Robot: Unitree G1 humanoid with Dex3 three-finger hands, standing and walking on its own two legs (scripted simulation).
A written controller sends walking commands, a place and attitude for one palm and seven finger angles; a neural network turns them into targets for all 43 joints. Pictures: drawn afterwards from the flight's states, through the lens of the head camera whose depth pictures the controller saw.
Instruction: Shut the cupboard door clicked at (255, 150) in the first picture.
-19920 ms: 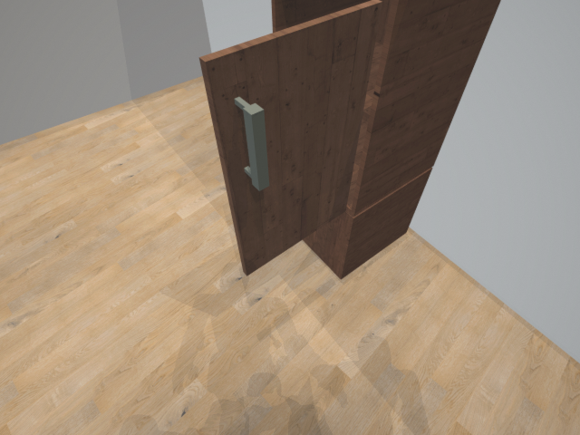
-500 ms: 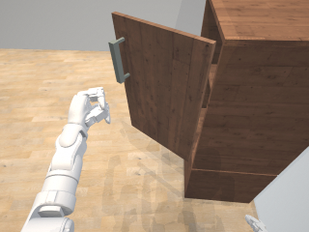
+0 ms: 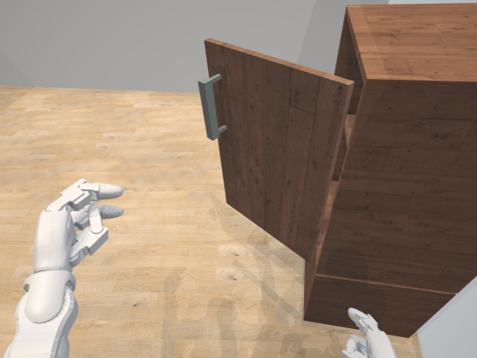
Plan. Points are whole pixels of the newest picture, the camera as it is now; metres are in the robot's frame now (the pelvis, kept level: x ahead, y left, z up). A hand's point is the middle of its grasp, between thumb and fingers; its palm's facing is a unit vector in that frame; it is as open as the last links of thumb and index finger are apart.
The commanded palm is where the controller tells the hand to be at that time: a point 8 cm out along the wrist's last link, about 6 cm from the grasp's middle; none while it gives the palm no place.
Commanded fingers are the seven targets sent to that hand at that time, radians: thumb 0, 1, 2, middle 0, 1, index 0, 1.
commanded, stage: draw the hand back to the body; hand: left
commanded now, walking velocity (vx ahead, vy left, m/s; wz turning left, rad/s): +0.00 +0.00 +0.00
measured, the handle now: (215, 107) +0.68 +0.14 +0.09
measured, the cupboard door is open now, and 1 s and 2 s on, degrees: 57 57 57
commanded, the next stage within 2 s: step back with the hand held close in 0.60 s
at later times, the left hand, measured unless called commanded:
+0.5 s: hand (50, 263) +0.19 +0.27 +0.15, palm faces +0.49 -0.79 -0.37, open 7.3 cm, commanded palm +0.13 +0.30 +0.17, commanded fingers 0.00 0.90 0.90 -0.20 -0.30 -0.20 -0.30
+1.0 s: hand (53, 257) +0.20 +0.28 +0.15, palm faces +0.37 -0.78 -0.50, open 7.4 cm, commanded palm +0.13 +0.32 +0.17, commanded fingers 0.00 0.90 0.90 -0.20 -0.30 -0.20 -0.30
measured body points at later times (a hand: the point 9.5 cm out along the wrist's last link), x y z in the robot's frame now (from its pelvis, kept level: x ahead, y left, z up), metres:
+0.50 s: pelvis +0.00 +0.00 +0.00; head -0.02 -0.02 +0.45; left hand +0.16 +0.31 +0.17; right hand +0.19 -0.22 -0.09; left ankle -0.03 +0.11 -0.74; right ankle +0.01 -0.13 -0.74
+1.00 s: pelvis -0.01 +0.02 -0.01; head +0.01 +0.00 +0.44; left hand +0.17 +0.31 +0.17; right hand +0.16 -0.24 -0.10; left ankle -0.03 +0.11 -0.74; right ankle +0.01 -0.12 -0.74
